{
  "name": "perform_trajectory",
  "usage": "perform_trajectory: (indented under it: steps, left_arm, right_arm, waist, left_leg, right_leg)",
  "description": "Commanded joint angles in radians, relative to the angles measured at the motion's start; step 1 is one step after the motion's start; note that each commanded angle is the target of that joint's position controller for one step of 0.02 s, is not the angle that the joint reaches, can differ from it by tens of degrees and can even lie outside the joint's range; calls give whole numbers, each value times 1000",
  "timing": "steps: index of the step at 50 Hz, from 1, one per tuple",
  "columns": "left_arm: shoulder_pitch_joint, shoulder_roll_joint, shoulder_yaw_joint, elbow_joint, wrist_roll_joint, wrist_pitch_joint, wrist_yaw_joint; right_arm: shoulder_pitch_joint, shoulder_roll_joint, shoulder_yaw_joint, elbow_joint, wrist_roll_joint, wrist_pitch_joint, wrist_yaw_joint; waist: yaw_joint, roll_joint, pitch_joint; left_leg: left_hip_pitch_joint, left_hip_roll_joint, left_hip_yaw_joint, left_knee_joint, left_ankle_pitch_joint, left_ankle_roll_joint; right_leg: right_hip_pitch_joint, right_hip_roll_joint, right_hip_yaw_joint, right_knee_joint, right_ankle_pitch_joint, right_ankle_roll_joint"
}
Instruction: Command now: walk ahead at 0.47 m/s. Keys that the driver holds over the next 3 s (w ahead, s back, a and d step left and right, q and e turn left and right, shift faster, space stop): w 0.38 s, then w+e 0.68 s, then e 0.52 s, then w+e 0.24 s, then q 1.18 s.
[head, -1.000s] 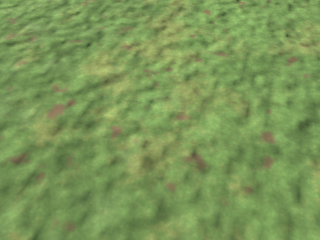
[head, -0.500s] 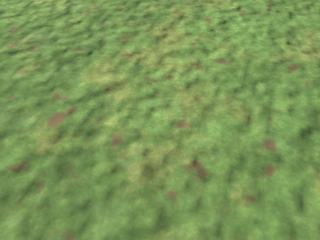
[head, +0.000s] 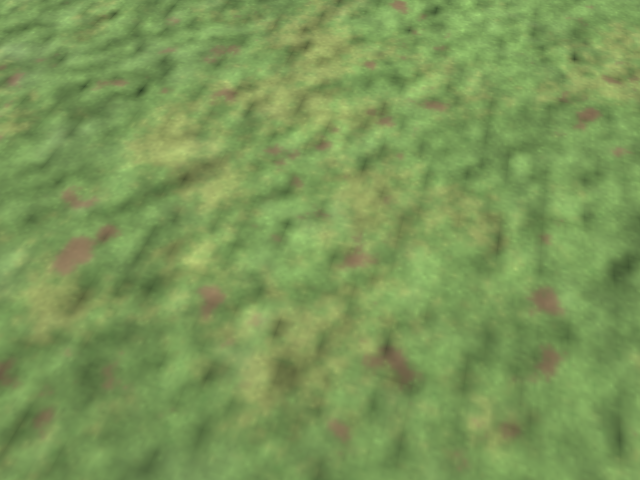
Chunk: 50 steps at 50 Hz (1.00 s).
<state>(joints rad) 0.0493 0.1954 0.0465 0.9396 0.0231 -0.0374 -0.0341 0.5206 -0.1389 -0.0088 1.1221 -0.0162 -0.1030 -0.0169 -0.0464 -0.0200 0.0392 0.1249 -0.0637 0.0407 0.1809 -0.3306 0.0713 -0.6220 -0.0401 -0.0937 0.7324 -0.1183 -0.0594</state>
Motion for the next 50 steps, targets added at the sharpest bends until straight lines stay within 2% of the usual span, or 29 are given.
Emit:
perform_trajectory:
  steps: [1, 3, 4, 5, 6, 7, 8, 9, 10, 12, 13, 15, 18, 21, 23, 28, 30, 31, 32, 33, 34, 35, 36, 37, 39, 41, 44, 48, 50]
  left_arm:
    - [-57, 37, 0, -73, -7, -6, 7]
    - [72, 80, 19, -39, -7, -15, 21]
    - [211, 100, 33, 7, -8, -22, 28]
    - [352, 129, 49, 54, 3, -28, 37]
    - [483, 219, 73, 73, 26, -31, 44]
    - [447, 243, 79, 63, 17, -19, 31]
    - [304, 208, 71, 39, -12, -17, 23]
    - [216, 135, 50, 21, -19, -24, 20]
    - [192, 88, 37, 29, -12, -34, 19]
    - [217, 42, 17, 60, -7, -54, 30]
    - [250, 43, 14, 74, -6, -62, 33]
    - [296, 69, 16, 89, -8, -73, 36]
    - [354, 88, 14, 96, -11, -72, 35]
    - [418, 75, 5, 104, -14, -69, 34]
    - [463, 81, 4, 113, -14, -68, 38]
    - [504, 106, 8, 117, -1, -58, 49]
    - [468, 125, 16, 106, 4, -55, 54]
    - [441, 139, 21, 97, 4, -55, 53]
    - [417, 146, 24, 91, -3, -55, 48]
    - [397, 125, 20, 67, -16, -58, 43]
    - [479, 7, -3, 23, -61, -55, 42]
    - [486, 79, 16, 24, -43, -47, 48]
    - [423, 108, 30, 20, -27, -35, 49]
    - [367, 87, 28, 9, -18, -33, 40]
    - [345, 60, 33, -2, 5, -12, 22]
    - [341, 36, 32, -12, 11, 13, 8]
    - [243, 37, 32, -60, 12, 29, -6]
    - [85, 40, 21, -127, 9, 27, -23]
    - [8, 35, 11, -156, 9, 25, -32]
  right_arm:
    - [11, -150, -20, -24, 3, -17, -7]
    - [-13, -175, -27, -26, 0, -18, -10]
    - [-28, -186, -31, -28, -1, -12, -11]
    - [-36, -188, -32, -31, 2, -7, -8]
    - [-3, -132, -20, -54, 1, -4, -2]
    - [102, -64, -21, -57, 33, 1, 13]
    - [7, -135, -35, -79, 10, 7, 11]
    - [-96, -147, -41, -108, 1, 5, 17]
    - [-124, -126, -40, -114, -1, 3, 19]
    - [-104, -87, -38, -109, -23, 27, 26]
    - [-99, -76, -38, -109, -25, 38, 30]
    - [-147, -78, -40, -129, -26, 52, 34]
    - [-303, -97, -42, -187, -23, 62, 41]
    - [-442, -94, -38, -237, -14, 59, 45]
    - [-505, -87, -33, -259, -9, 57, 46]
    - [-617, -107, -32, -315, -2, 42, 42]
    - [-576, -130, -39, -319, 2, 28, 38]
    - [-497, -149, -47, -301, 3, 21, 32]
    - [-350, -175, -61, -258, -2, 10, 22]
    - [-181, -231, -81, -225, -25, -3, 8]
    - [-77, -346, -110, -235, -57, -2, 0]
    - [-127, -308, -106, -241, -34, 18, 8]
    - [-225, -230, -86, -255, -24, 24, 11]
    - [-288, -167, -70, -261, -17, 19, 14]
    - [-302, -125, -57, -242, -11, 8, 7]
    - [-260, -119, -56, -221, -3, -10, 6]
    - [-219, -143, -63, -206, 0, -27, 8]
    - [-180, -148, -61, -194, -4, -28, 9]
    - [-158, -170, -64, -191, -3, -27, 5]
  waist:
    - [44, 127, 92]
    - [109, 123, 11]
    - [166, 113, -61]
    - [225, 92, -127]
    - [239, -33, -235]
    - [153, -224, -320]
    - [115, -69, -187]
    - [100, -6, -65]
    - [68, 45, 7]
    - [15, 24, 17]
    - [9, 13, 17]
    - [4, -1, 32]
    - [32, -7, 68]
    - [70, -12, 80]
    - [92, -27, 71]
    - [120, -51, 61]
    - [83, -65, 45]
    - [46, -72, 11]
    - [-20, -47, -67]
    - [-85, -3, -181]
    - [-69, 197, -366]
    - [-46, 198, -395]
    - [0, 107, -226]
    - [12, 57, -110]
    - [55, 103, -20]
    - [72, 108, -17]
    - [77, 96, 3]
    - [57, 92, 41]
    - [38, 94, 50]
  left_leg:
    - [-143, 250, -73, -1, 851, 94]
    - [-79, 258, -49, 173, 1087, 75]
    - [-77, 249, -38, 340, 1102, 64]
    - [-174, 216, -20, 550, 950, 53]
    - [-350, 144, 23, 881, 511, 46]
    - [-652, -43, -29, 1235, -168, 19]
    - [-742, 43, -109, 1260, -78, 39]
    - [-755, 86, -99, 1209, 10, 43]
    - [-714, 120, -96, 1141, 50, 42]
    - [-611, 154, -97, 1043, 65, 24]
    - [-598, 155, -87, 1015, 67, 15]
    - [-641, 166, -64, 955, 95, -3]
    - [-761, 187, -31, 825, 203, -31]
    - [-781, 172, 1, 644, 297, -54]
    - [-771, 147, 16, 552, 334, -63]
    - [-768, 106, 14, 425, 285, -52]
    - [-670, 85, 7, 367, 215, -31]
    - [-551, 58, 13, 334, 177, -16]
    - [-358, 39, 24, 267, 209, 5]
    - [-90, 157, -85, 259, 196, 43]
    - [240, 481, -491, 237, 116, 141]
    - [196, 531, -708, 122, 65, 179]
    - [45, 488, -562, 100, -27, 149]
    - [-102, 439, -422, 58, 4, 122]
    - [-260, 359, -234, 4, 114, 70]
    - [-292, 343, -146, -16, 218, 64]
    - [-271, 336, -40, -38, 320, 71]
    - [-255, 302, 84, -42, 410, 66]
    - [-233, 308, 127, -42, 447, 60]
  right_leg:
    - [147, 59, -55, -121, 52, -39]
    - [287, 101, -50, -140, 10, -78]
    - [419, 118, -44, -183, 9, -96]
    - [609, 78, -6, -234, 2, -116]
    - [798, -170, 276, -256, -183, -158]
    - [936, -378, 819, -456, -302, -304]
    - [800, -335, 762, -520, -431, -278]
    - [651, -306, 612, -542, -399, -252]
    - [530, -265, 507, -572, -267, -222]
    - [417, -194, 353, -586, -93, -175]
    - [404, -182, 317, -589, -25, -172]
    - [406, -162, 257, -605, 41, -171]
    - [454, -144, 211, -640, 81, -162]
    - [503, -118, 184, -627, 208, -141]
    - [554, -114, 184, -602, 286, -133]
    - [702, -145, 236, -503, 428, -157]
    - [708, -153, 247, -438, 522, -140]
    - [688, -142, 242, -362, 624, -123]
    - [647, -106, 215, -204, 650, -102]
    - [481, -57, 188, 24, 452, -84]
    - [148, 84, 92, 390, -82, -35]
    - [31, 101, 140, 531, -394, -49]
    - [-11, 33, 160, 565, -312, -53]
    - [-4, -4, 156, 525, -240, -49]
    - [48, -46, 147, 459, -189, -37]
    - [58, -51, 131, 455, -152, -27]
    - [-36, -68, 118, 417, -51, -14]
    - [-60, -60, 74, 195, 96, -1]
    - [-18, -49, 32, 65, 139, -8]
